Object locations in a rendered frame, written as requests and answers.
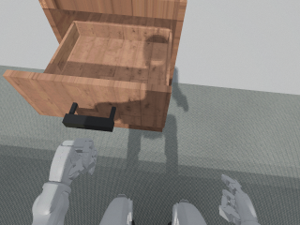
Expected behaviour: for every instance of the right robot hand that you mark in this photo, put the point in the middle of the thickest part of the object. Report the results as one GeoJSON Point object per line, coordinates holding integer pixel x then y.
{"type": "Point", "coordinates": [241, 208]}

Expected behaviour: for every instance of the right robot thigh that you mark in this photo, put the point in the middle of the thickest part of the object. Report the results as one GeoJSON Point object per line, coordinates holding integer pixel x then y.
{"type": "Point", "coordinates": [185, 213]}

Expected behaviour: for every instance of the robot left forearm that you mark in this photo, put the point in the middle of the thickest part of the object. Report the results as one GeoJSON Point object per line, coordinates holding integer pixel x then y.
{"type": "Point", "coordinates": [51, 206]}

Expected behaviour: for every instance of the left robot hand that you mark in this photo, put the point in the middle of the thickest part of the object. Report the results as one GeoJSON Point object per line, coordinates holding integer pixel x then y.
{"type": "Point", "coordinates": [80, 152]}

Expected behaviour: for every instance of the cabinet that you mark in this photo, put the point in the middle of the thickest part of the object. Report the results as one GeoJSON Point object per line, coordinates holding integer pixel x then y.
{"type": "Point", "coordinates": [162, 14]}

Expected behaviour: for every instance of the drawer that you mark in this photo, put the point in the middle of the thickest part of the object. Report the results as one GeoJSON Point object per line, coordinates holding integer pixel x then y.
{"type": "Point", "coordinates": [103, 65]}

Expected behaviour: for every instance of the handle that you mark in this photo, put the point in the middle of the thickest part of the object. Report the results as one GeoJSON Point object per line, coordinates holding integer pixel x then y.
{"type": "Point", "coordinates": [72, 120]}

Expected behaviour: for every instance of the robot thigh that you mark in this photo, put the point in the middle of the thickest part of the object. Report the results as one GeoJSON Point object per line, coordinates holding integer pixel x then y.
{"type": "Point", "coordinates": [119, 212]}
{"type": "Point", "coordinates": [185, 213]}

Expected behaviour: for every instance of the left robot thigh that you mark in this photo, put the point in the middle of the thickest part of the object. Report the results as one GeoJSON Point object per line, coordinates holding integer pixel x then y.
{"type": "Point", "coordinates": [119, 212]}

